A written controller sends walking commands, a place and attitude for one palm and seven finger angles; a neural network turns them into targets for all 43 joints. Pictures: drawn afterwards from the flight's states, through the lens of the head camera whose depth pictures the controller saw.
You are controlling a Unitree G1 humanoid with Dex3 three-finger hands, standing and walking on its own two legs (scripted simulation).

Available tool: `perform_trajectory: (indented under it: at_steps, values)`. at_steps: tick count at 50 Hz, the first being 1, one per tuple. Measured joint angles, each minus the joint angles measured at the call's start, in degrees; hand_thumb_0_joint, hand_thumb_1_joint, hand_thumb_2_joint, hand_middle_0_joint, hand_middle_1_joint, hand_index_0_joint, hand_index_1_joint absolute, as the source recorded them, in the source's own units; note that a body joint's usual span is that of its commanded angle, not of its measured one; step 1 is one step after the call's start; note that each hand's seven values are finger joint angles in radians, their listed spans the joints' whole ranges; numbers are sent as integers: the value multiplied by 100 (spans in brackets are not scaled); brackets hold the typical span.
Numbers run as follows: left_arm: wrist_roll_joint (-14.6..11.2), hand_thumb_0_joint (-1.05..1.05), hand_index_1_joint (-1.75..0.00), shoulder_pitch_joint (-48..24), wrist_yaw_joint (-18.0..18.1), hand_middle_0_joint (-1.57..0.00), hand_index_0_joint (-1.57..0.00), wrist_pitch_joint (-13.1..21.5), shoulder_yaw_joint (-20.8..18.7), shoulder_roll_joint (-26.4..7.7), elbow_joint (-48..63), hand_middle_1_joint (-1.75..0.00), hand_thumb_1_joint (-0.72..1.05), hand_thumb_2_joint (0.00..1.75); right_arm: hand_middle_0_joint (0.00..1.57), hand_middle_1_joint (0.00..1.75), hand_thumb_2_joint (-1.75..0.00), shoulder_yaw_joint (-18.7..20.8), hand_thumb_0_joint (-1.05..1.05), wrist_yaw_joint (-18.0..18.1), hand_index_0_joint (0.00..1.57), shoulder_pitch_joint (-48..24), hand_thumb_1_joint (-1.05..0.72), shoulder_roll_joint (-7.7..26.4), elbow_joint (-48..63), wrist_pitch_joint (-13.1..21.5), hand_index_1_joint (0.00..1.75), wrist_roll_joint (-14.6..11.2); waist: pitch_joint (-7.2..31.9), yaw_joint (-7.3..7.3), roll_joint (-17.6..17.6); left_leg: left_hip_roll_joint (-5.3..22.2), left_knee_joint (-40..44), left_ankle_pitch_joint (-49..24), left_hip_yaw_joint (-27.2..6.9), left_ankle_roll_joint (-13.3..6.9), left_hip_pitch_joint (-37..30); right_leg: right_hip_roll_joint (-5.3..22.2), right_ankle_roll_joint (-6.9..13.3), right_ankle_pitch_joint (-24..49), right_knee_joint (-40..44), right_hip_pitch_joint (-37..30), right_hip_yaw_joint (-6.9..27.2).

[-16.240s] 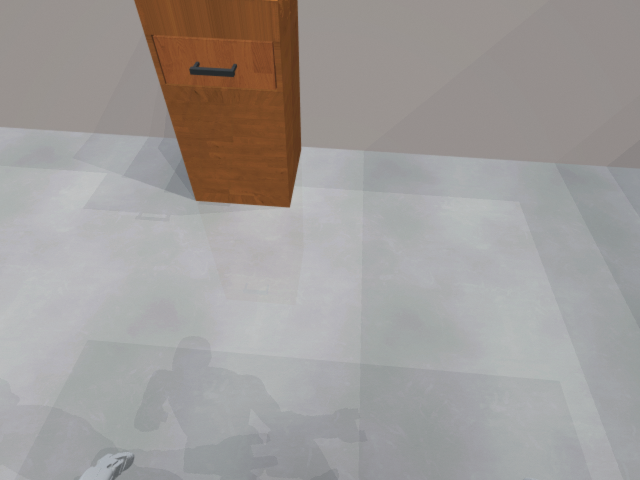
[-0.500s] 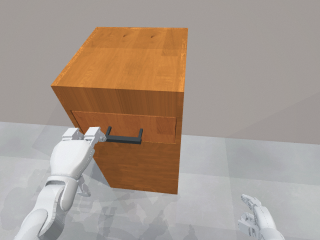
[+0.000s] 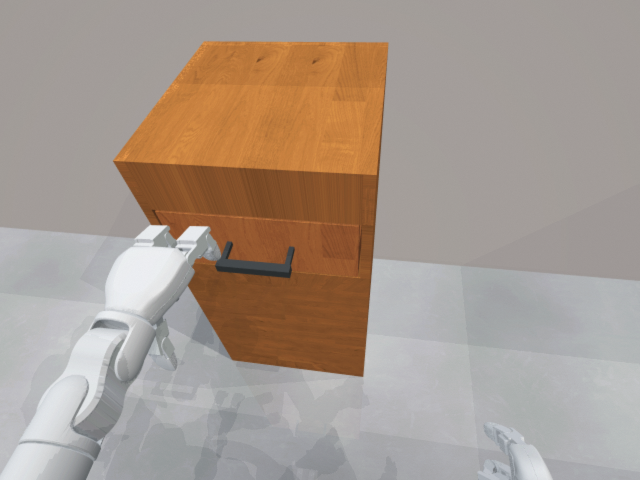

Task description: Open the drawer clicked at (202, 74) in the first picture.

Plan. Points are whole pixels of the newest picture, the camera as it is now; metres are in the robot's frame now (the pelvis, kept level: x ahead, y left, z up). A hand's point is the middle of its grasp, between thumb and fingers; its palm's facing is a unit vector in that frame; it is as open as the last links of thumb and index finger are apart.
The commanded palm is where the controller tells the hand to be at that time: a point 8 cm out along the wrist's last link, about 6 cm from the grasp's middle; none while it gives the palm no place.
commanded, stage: raise the hand with hooked fingers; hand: left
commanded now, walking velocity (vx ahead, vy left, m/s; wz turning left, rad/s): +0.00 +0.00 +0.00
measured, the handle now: (256, 259) +0.50 +0.20 -0.12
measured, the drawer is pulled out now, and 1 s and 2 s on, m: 0.00 0.00 0.00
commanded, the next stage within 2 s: move the hooked fingers above the handle in 0.10 s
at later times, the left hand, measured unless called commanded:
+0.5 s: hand (189, 290) +0.33 +0.23 +0.04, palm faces +0.00 -0.10 -1.00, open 13.9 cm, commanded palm +0.31 +0.24 +0.10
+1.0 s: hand (217, 274) +0.38 +0.22 +0.00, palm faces +0.00 -0.07 -1.00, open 13.9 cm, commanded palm +0.36 +0.22 +0.05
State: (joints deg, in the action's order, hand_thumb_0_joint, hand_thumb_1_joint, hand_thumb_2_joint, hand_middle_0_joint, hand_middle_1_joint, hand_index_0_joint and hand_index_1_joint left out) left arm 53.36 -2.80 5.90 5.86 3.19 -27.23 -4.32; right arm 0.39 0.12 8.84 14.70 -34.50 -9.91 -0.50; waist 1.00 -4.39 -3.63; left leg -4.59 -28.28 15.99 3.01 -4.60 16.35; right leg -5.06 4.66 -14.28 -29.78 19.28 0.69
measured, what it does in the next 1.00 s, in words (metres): stands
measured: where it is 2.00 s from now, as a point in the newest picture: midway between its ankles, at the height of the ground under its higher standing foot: outside the picture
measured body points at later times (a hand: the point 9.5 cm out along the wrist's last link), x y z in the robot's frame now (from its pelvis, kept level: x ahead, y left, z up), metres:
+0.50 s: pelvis +0.00 +0.01 -0.01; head +0.04 -0.01 +0.44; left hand +0.32 +0.23 +0.09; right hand +0.19 -0.21 -0.12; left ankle -0.02 +0.07 -0.73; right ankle +0.01 -0.07 -0.73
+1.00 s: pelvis +0.01 +0.02 -0.02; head +0.07 +0.00 +0.43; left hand +0.38 +0.22 +0.05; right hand +0.13 -0.24 -0.15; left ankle -0.02 +0.07 -0.73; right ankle +0.01 -0.07 -0.73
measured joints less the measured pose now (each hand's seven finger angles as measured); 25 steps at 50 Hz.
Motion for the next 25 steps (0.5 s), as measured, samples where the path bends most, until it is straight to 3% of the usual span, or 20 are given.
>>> perform_trajectory:
  at_steps: [6,13,18,25]
  values:
    - [18,0,-120,-168,313,-32,-32,-202,-63,15,-152,-120,-50,30,19,30,-89,101,1,-6,20,-5,-91,48,-109,19,30,-59,71,8,-33,-37,-38,-6,-13,-23,118,39,-31,-17,-60,120,-17]
    - [-81,0,-120,-215,72,-32,-32,-555,95,79,-280,-120,-50,30,19,30,-89,43,1,7,20,-96,-91,16,-18,-10,30,-95,110,71,-46,-59,-8,-3,-12,-59,53,58,-66,-29,-40,57,-9]
    - [53,0,-120,-411,4,-32,-32,-397,351,212,-522,-120,-50,30,19,30,-89,14,1,21,20,-141,-91,-24,62,31,30,-73,88,59,28,-76,-115,34,-46,-72,154,79,-77,-67,-118,134,-51]
    - [343,0,-120,-826,394,-32,-32,-108,407,278,-1037,-120,-50,30,20,30,-89,24,1,43,20,-146,-91,-120,55,71,30,-49,142,64,119,-72,-379,150,-22,-82,493,78,-88,-159,-347,460,-53]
